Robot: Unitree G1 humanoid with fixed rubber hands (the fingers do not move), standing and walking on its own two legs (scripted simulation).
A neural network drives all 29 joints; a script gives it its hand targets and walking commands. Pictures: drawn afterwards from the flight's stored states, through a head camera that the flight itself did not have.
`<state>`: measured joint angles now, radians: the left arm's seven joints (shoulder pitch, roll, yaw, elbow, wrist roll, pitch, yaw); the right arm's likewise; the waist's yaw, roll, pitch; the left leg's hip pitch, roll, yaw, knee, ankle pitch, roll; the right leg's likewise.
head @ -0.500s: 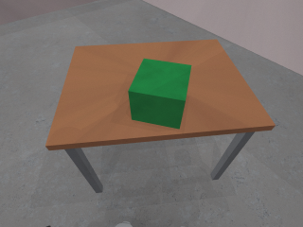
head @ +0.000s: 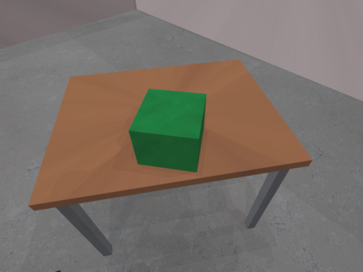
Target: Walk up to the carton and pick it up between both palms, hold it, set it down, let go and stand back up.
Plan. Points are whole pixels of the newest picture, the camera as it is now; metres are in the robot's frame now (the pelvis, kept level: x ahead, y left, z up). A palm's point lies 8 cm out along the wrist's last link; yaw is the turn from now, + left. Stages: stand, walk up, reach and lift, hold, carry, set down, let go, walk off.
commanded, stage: walk up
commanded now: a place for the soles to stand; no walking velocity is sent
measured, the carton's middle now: (172, 129) +0.55 +0.03 -0.02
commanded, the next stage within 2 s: none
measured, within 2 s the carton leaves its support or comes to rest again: neither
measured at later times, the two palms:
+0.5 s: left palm out of the picture +0.14 +0.35 -0.10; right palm out of the picture +0.13 -0.29 -0.09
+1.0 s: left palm out of the picture +0.15 +0.33 -0.10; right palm out of the picture +0.14 -0.30 -0.10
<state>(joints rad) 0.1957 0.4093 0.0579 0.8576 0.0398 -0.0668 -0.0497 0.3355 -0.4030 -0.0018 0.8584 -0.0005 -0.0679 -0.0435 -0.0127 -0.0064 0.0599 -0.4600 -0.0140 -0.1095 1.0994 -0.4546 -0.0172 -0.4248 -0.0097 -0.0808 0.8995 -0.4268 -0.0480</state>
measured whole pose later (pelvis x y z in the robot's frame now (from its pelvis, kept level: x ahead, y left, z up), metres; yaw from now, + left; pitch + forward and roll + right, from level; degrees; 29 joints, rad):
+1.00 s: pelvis +0.09 +0.01 +0.00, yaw +1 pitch -3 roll +0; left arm 0.23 0.39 0.06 0.85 0.04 0.03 -0.02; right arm 0.31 -0.40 0.00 0.86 0.00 -0.06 -0.08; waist 0.02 -0.01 0.11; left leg -0.47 -0.01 -0.08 0.84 -0.33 -0.01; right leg -0.38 -0.01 -0.07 0.91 -0.56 -0.04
